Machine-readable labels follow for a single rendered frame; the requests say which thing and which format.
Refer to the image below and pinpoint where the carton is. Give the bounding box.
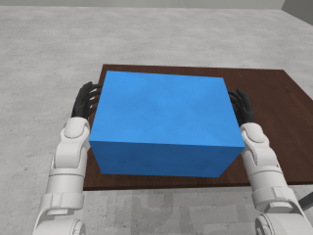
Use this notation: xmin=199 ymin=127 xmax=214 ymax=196
xmin=88 ymin=70 xmax=246 ymax=177

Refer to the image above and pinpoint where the robot right forearm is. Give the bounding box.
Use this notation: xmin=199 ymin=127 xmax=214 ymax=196
xmin=240 ymin=122 xmax=313 ymax=231

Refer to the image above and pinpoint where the right robot upper arm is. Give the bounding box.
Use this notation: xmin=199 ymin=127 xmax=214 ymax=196
xmin=255 ymin=213 xmax=313 ymax=235

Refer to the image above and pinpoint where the table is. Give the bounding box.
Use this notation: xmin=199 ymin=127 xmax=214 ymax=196
xmin=82 ymin=64 xmax=313 ymax=212

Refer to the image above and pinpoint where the left robot hand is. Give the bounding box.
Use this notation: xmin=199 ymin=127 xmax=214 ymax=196
xmin=71 ymin=81 xmax=103 ymax=120

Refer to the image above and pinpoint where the right robot hand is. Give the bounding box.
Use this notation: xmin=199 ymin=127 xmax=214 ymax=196
xmin=227 ymin=88 xmax=255 ymax=127

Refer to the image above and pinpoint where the left robot upper arm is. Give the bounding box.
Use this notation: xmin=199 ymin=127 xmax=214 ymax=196
xmin=33 ymin=218 xmax=86 ymax=235

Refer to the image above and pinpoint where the robot left forearm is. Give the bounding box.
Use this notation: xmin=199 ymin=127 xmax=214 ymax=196
xmin=31 ymin=117 xmax=91 ymax=235

